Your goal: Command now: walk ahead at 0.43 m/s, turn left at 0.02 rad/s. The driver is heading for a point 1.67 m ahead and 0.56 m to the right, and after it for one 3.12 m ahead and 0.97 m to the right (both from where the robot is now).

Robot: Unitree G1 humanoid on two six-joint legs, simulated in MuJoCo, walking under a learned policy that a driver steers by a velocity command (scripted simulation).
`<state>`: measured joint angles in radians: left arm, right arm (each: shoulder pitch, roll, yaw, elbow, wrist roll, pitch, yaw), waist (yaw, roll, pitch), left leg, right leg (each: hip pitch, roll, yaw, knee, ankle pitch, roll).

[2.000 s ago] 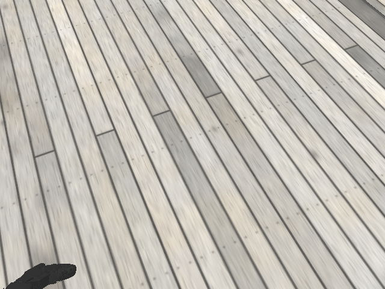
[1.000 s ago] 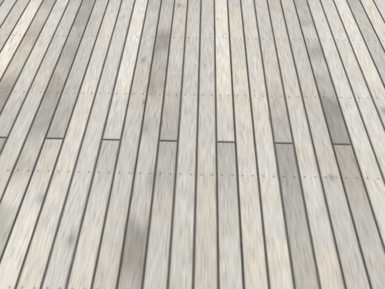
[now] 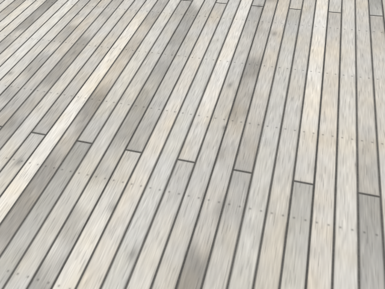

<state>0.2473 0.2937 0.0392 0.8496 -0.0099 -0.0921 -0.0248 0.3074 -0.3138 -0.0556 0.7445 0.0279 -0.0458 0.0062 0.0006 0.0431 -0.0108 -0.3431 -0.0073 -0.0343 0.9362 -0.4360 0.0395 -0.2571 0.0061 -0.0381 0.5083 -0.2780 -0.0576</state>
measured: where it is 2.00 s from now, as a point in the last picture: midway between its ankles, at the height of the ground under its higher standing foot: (259, 231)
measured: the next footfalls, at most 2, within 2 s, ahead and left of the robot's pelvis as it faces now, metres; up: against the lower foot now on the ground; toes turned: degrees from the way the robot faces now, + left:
left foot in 0.38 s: +0.39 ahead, +0.13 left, +0.00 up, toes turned +1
right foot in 0.88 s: +0.34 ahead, -0.12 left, +0.00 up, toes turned -15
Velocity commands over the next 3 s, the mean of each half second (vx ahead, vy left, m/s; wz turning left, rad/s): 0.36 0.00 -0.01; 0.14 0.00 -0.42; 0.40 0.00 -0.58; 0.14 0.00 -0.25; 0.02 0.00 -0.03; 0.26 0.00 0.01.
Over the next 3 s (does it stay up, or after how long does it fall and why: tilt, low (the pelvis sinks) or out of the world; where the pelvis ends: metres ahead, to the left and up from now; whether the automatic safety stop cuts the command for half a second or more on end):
stays up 0.81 -0.30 0.01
